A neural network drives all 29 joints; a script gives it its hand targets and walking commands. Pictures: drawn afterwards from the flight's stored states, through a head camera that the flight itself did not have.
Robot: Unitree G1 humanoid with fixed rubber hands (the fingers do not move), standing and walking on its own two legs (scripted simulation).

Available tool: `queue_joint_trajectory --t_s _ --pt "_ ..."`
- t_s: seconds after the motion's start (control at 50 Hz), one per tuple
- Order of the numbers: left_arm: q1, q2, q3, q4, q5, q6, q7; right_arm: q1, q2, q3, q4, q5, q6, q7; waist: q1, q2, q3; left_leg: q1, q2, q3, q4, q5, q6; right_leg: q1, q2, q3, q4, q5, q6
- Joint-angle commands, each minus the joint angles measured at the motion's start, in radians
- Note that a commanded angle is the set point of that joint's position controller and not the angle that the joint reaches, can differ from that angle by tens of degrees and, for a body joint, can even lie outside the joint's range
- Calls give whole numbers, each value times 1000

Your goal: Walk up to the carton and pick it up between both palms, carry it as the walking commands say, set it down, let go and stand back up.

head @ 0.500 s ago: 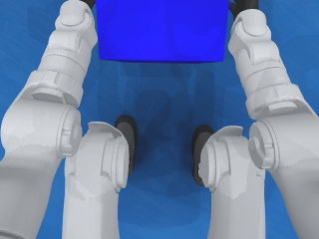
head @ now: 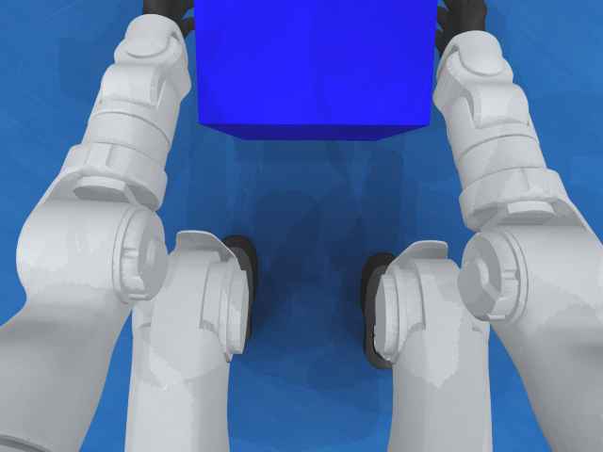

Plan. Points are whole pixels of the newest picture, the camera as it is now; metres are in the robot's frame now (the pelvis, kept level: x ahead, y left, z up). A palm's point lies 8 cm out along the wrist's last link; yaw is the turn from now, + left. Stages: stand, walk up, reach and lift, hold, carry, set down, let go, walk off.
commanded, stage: reach and lift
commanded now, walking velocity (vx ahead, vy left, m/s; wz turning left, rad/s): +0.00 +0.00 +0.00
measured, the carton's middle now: (312, 49) +0.53 +0.03 -0.23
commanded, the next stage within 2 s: none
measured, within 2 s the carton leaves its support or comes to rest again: leaves its support in 0.06 s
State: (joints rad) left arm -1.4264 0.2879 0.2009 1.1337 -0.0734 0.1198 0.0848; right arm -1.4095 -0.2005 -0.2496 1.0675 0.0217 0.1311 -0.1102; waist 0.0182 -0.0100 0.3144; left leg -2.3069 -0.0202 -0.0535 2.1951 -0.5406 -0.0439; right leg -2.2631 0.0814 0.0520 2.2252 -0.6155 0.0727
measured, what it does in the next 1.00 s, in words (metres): rises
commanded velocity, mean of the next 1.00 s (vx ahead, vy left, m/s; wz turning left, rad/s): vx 0.00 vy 0.00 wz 0.00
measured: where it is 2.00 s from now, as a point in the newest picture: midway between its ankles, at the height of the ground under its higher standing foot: (307, 319)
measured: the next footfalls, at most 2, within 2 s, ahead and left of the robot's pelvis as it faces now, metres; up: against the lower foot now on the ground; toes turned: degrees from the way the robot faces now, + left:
none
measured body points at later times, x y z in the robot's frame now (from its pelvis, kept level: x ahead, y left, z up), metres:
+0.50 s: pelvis +0.00 +0.00 +0.01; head +0.34 +0.01 +0.29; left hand +0.54 +0.18 -0.13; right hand +0.55 -0.12 -0.13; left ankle +0.12 +0.13 -0.33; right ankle +0.10 -0.13 -0.33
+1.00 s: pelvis +0.00 +0.00 +0.05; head +0.34 +0.02 +0.35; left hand +0.54 +0.18 -0.08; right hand +0.54 -0.12 -0.07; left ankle +0.12 +0.13 -0.33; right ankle +0.10 -0.13 -0.33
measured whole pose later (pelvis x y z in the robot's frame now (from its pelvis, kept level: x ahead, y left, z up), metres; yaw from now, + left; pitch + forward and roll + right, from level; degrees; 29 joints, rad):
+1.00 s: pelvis +0.00 +0.00 +0.05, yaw +0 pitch +46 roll -2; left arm -1.24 0.14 0.39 0.77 0.13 0.31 0.07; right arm -1.21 -0.06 -0.43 0.72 -0.12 0.29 -0.08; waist 0.01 -0.02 0.02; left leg -2.29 -0.09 -0.09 1.99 -0.50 -0.07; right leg -2.24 0.11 0.06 2.00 -0.57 0.08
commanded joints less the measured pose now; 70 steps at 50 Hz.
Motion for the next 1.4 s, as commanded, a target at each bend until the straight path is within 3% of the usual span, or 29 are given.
queue_joint_trajectory --t_s 0.0,0.2,0.56,0.82,1.04,1.38 --pt "-488 -909 -229 -195 -34 -7 -263 -491 886 261 -155 48 -14 253 4 -6 -1055 556 -92 116 -131 337 31 390 64 -136 -179 325 -48" --pt "-487 -975 -258 -264 -41 14 -263 -532 967 324 -256 78 4 244 36 -20 -1244 619 -92 135 -137 398 26 486 75 -144 -188 391 -39" --pt "-521 -1091 -282 -358 11 116 -282 -557 1055 334 -338 28 101 241 21 7 -1435 684 -101 164 -235 288 14 550 80 -167 -282 283 -36" --pt "-431 -1154 -254 -372 80 163 -286 -461 1085 285 -329 -34 140 272 3 39 -1422 718 -120 150 -323 331 5 491 89 -169 -364 307 -41" --pt "-419 -1200 -317 -457 60 184 -271 -447 1132 345 -410 -15 164 270 6 40 -1597 827 -127 148 -374 392 -3 609 99 -164 -413 369 -36" --pt "-353 -1240 -226 -393 126 221 -289 -384 1175 275 -350 -79 200 281 8 21 -1472 814 -136 149 -508 279 4 647 103 -152 -555 284 -37"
